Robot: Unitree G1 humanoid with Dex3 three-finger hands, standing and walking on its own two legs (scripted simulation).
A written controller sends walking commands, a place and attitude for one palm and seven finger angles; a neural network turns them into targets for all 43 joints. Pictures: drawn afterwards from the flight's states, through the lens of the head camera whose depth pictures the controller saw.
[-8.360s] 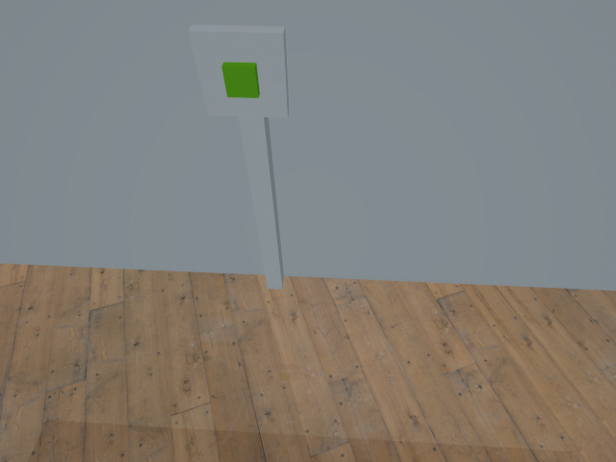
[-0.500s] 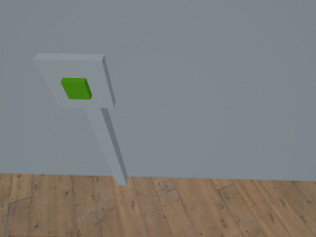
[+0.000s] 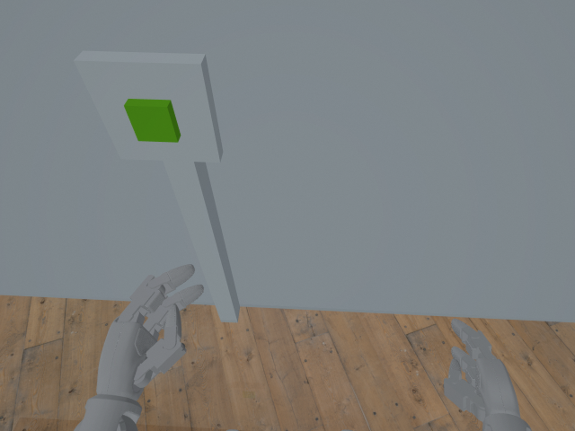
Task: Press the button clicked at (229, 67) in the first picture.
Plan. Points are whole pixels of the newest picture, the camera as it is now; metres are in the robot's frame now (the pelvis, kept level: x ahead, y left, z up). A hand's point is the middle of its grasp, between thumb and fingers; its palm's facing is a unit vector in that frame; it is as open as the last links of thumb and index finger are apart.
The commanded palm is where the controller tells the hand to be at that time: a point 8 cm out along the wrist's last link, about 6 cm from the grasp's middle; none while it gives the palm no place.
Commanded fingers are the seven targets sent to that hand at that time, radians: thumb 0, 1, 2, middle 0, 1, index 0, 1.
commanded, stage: raise the hand and make a fist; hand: left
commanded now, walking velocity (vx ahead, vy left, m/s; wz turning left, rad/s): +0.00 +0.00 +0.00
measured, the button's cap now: (154, 119) +0.53 +0.24 +0.15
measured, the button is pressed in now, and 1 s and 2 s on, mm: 0 0 0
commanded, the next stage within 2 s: aim a knuckle at the button in 1.68 s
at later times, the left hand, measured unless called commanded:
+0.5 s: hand (136, 358) +0.20 +0.19 +0.06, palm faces +0.01 -1.00 -0.05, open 3.2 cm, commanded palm +0.16 +0.25 +0.07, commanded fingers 0.00 0.90 0.90 -1.30 -1.50 -1.30 -1.50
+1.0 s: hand (99, 318) +0.22 +0.22 +0.11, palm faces +0.04 -1.00 -0.06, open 3.1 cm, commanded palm +0.19 +0.28 +0.12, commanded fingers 0.00 0.90 0.90 -1.30 -1.50 -1.30 -1.50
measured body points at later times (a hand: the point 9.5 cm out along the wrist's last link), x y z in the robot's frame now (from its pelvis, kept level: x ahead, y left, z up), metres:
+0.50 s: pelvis -0.02 +0.01 -0.01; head +0.02 +0.00 +0.44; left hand +0.19 +0.24 +0.06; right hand +0.14 -0.21 -0.10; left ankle +0.01 +0.13 -0.69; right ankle +0.02 -0.10 -0.69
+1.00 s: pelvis +0.01 +0.02 +0.02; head +0.03 +0.02 +0.47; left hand +0.21 +0.27 +0.12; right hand +0.22 -0.18 -0.04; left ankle +0.01 +0.13 -0.69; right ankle +0.02 -0.10 -0.69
